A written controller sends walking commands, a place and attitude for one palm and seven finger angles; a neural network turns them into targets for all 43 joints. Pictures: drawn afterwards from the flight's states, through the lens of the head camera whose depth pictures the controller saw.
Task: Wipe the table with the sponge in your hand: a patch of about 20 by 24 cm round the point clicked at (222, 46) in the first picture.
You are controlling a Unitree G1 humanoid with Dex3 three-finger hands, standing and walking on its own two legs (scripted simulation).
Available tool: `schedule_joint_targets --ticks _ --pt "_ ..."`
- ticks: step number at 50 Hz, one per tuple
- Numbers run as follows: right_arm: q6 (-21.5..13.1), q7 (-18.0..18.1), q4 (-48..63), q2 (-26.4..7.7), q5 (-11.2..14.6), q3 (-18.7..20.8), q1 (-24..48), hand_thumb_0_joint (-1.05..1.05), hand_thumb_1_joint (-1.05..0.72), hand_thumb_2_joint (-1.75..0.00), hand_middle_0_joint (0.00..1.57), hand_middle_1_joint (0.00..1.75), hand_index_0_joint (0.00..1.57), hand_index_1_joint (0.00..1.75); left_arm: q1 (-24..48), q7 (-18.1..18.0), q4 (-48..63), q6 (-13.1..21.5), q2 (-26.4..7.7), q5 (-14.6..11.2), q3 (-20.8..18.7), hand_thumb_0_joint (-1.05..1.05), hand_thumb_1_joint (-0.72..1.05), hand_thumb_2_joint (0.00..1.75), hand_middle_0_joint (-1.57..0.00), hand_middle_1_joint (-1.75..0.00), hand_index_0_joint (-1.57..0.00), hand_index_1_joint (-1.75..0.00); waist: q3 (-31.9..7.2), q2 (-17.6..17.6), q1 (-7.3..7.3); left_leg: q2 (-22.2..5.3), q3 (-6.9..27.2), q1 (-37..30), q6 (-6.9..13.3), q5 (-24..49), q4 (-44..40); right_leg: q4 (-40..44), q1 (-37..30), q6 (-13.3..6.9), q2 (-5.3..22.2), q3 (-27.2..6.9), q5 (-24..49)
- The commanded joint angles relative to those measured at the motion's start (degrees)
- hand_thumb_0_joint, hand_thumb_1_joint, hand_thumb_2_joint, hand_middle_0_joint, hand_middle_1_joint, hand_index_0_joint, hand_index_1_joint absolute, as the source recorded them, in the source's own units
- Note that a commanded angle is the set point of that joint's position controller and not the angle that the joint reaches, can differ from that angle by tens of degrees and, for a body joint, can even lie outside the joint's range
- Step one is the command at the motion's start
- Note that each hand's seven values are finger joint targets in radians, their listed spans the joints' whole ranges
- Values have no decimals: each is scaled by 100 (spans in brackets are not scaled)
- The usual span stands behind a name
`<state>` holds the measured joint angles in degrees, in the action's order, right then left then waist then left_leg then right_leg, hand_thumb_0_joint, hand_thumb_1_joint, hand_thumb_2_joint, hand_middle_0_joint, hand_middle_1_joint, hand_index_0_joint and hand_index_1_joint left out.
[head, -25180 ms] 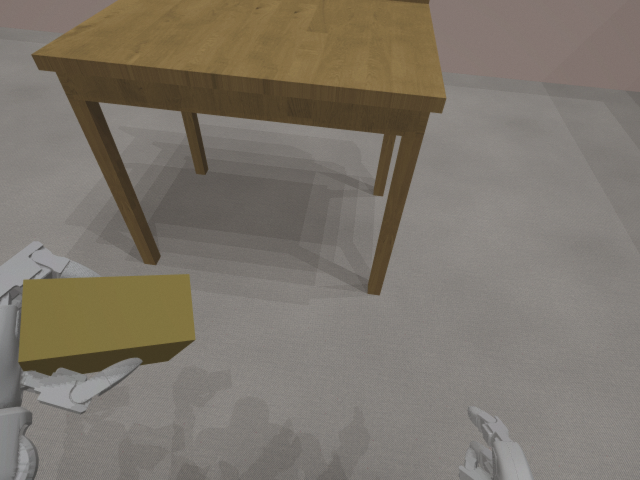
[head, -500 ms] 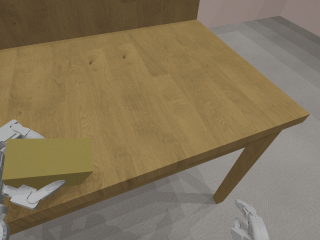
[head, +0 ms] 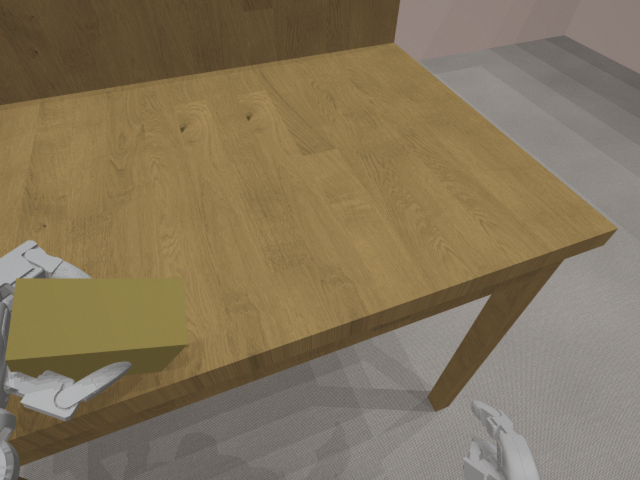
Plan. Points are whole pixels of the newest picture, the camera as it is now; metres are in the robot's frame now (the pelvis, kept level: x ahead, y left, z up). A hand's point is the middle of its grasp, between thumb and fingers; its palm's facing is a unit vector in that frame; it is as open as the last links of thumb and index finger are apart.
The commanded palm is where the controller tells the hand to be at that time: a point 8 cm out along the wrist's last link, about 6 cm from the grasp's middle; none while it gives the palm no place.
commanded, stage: shuffle to correct the standing spot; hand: left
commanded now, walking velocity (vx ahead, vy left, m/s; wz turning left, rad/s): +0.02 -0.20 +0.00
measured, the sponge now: (126, 331) +0.22 +0.20 +0.14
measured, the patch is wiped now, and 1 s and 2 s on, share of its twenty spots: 0.00 0.00 0.00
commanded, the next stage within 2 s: come to a stop and stand still in 0.42 s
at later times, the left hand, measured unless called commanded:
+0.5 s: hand (73, 320) +0.22 +0.24 +0.17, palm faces +0.33 -0.85 -0.41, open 10.1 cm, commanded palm +0.17 +0.28 +0.18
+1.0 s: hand out of the picture +0.19 +0.28 +0.18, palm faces +0.39 -0.83 -0.39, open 10.1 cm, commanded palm +0.14 +0.31 +0.18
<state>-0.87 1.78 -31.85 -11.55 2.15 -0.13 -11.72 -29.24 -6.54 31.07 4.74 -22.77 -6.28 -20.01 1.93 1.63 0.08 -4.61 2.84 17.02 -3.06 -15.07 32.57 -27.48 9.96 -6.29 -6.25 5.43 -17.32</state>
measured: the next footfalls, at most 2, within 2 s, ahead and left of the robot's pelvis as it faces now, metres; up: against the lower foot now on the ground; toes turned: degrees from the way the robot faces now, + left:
none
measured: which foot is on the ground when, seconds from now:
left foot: down 0.00-1.00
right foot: down 0.00-1.00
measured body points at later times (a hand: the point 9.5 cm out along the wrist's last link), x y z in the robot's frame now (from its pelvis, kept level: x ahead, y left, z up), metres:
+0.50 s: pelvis +0.01 +0.00 +0.00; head +0.03 +0.00 +0.45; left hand +0.20 +0.28 +0.19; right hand +0.18 -0.23 -0.08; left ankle +0.03 +0.16 -0.73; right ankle -0.02 -0.05 -0.73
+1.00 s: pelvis -0.03 +0.04 +0.00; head -0.02 +0.05 +0.45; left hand +0.17 +0.32 +0.20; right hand +0.12 -0.20 -0.08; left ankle -0.01 +0.14 -0.74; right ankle +0.00 -0.06 -0.73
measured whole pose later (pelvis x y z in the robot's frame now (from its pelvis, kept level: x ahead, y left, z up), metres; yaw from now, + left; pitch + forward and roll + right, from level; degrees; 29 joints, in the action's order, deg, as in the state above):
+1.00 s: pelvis -0.03 +0.04 +0.00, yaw -2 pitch -2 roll -1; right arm -7.0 1.7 -33.8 -11.0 0.7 0.0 -14.6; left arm -25.3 -6.7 28.5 12.5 -23.0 -3.2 -23.8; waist 2.4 -0.8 -0.4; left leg 0.2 0.9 14.6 1.0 -16.9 32.9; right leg -32.1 15.9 -2.3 -2.2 2.6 -14.1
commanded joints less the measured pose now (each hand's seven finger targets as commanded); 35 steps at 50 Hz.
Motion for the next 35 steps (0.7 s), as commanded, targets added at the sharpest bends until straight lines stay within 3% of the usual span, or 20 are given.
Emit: schedule_joint_targets --ticks 1,5,8,10,12,13,17,18,22,25,27,28,29,30,31,32,33,34,35 --pt "-294 62 850 -616 23 213 623 0 -90 -90 20 30 20 30 529 -177 1140 325 -960 -53 -661 0 10 130 -120 -160 -120 -160 -589 79 101 -226 176 -529 499 429 -65 787 367 171 1284 -1116 1207" --pt "-280 38 877 -645 -18 228 594 0 -90 -90 20 30 20 30 611 -181 1187 346 -948 -21 -662 0 10 130 -120 -160 -120 -160 -544 44 51 -268 196 -417 526 610 -73 743 253 243 1256 -1040 1320" --pt "-278 41 887 -647 -40 204 634 0 -90 -90 20 30 20 30 646 -187 1257 367 -991 -12 -686 0 10 130 -120 -160 -120 -160 -509 261 45 -362 304 -359 571 769 -252 664 183 358 1129 -886 1358" --pt "-265 19 887 -646 -33 222 589 0 -90 -90 20 30 20 30 574 -175 1218 358 -973 -12 -712 0 10 130 -120 -160 -120 -160 -616 185 32 -355 236 -345 554 961 -139 654 17 383 1141 -903 1566" --pt "-266 12 886 -636 -24 191 597 0 -90 -90 20 30 20 30 465 -169 1259 359 -866 -16 -620 0 10 130 -120 -160 -120 -160 -695 346 53 -351 256 -486 570 1079 -178 584 55 320 1106 -828 1584" --pt "-264 15 917 -657 -32 225 598 0 -90 -90 20 30 20 30 488 -166 1290 363 -998 -7 -728 0 10 130 -120 -160 -120 -160 -700 349 34 -396 286 -453 571 1165 -202 565 16 366 1089 -813 1663" --pt "-250 13 920 -643 -31 196 561 0 -90 -90 20 30 20 30 244 -147 1281 359 -924 -29 -707 0 10 130 -120 -160 -120 -160 -857 360 39 -447 309 -559 591 1428 -239 473 -64 367 1027 -718 1775" --pt "-249 21 956 -663 -36 232 574 0 -90 -90 20 30 20 30 288 -140 1282 350 -1039 -14 -795 0 10 130 -120 -160 -120 -160 -818 284 19 -474 309 -494 580 1486 -220 493 -84 424 1021 -730 1830" --pt "-237 27 923 -646 -33 203 542 0 -90 -90 20 30 20 30 211 -130 1201 330 -923 -35 -713 0 10 130 -120 -160 -120 -160 -865 177 53 -406 208 -568 564 1470 -89 512 -56 355 1073 -769 1953" --pt "-236 31 927 -660 -28 255 533 0 -90 -90 20 30 20 30 341 -132 1167 311 -1025 -36 -796 0 10 130 -120 -160 -120 -160 -818 -25 48 -346 133 -478 512 1275 52 561 -22 312 1180 -888 1964" --pt "-240 32 897 -638 -23 193 554 0 -90 -90 20 30 20 30 286 -156 1125 322 -889 -37 -672 0 10 130 -120 -160 -120 -160 -841 113 64 -290 136 -563 541 1207 18 577 19 297 1199 -917 1914" --pt "-796 159 297 -831 -222 651 -754 0 -90 -90 20 30 20 30 5770 43 1763 907 -5166 777 -3992 0 10 130 -120 -160 -120 -160 162 -1659 -160 218 -1309 222 332 977 324 1347 300 1440 765 -857 4145" --pt "-869 158 539 -598 -224 489 88 0 -90 -90 20 30 20 30 3321 331 -980 736 -2144 392 -1833 0 10 130 -120 -160 -120 -160 -651 -1437 -199 716 -814 285 395 678 312 429 -447 807 1269 -1329 5168" --pt "-878 92 852 -753 -106 524 62 0 -90 -90 20 30 20 30 1934 264 -708 857 -1879 265 -1705 0 10 130 -120 -160 -120 -160 -523 -1114 -417 499 -757 433 346 441 428 390 -729 974 1469 -1643 5843" --pt "-933 -17 760 -713 22 455 194 0 -90 -90 20 30 20 30 1379 255 -1122 806 -845 213 -750 0 10 130 -120 -160 -120 -160 -747 166 -273 435 -790 -369 498 727 -96 -75 -562 817 1527 -1569 5568" --pt "-902 -35 768 -832 -53 479 15 0 -90 -90 20 30 20 30 1556 265 -285 883 -863 201 -653 0 10 130 -120 -160 -120 -160 -1066 888 -141 198 -635 -1052 673 1531 -570 -553 -200 1011 1292 -1174 4781" --pt "-892 -116 777 -878 -79 490 52 0 -90 -90 20 30 20 30 1368 261 188 954 -724 159 -558 0 10 130 -120 -160 -120 -160 -1448 1462 -102 -306 -113 -1579 963 2573 -506 -1448 217 1183 1029 -815 3763" --pt "-864 -248 886 -837 -116 488 230 0 -90 -90 20 30 20 30 1266 273 657 1001 -523 175 -360 0 10 130 -120 -160 -120 -160 -1565 1745 -166 -812 522 -1768 1321 3236 -460 -2170 729 1242 796 -747 1834" --pt "-855 -349 946 -735 -128 482 407 0 -90 -90 20 30 20 30 1214 271 1001 1013 -352 219 -187 0 10 130 -120 -160 -120 -160 -1361 1763 -218 -1024 737 -1733 1421 3479 -532 -2158 972 1140 705 -846 122"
